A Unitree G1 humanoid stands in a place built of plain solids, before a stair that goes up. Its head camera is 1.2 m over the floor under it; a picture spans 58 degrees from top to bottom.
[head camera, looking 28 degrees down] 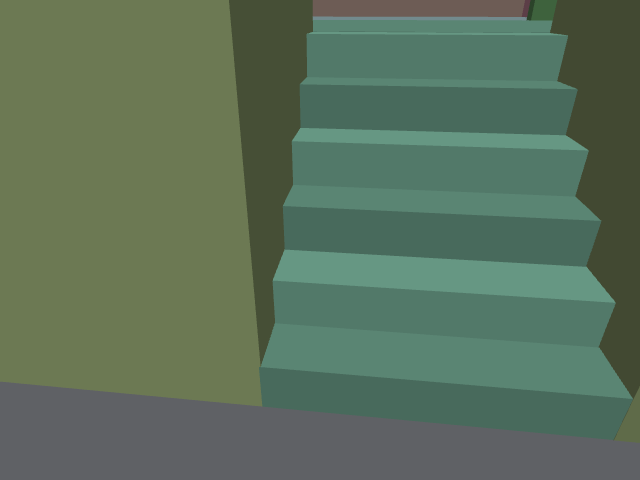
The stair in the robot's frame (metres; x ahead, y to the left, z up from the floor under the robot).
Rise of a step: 0.18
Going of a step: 0.23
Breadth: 1.14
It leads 7 degrees to the right of straight ahead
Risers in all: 6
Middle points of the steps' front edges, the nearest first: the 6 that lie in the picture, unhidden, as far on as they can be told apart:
0.97 -0.37 0.18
1.20 -0.39 0.37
1.42 -0.42 0.55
1.65 -0.45 0.74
1.88 -0.47 0.92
2.10 -0.50 1.11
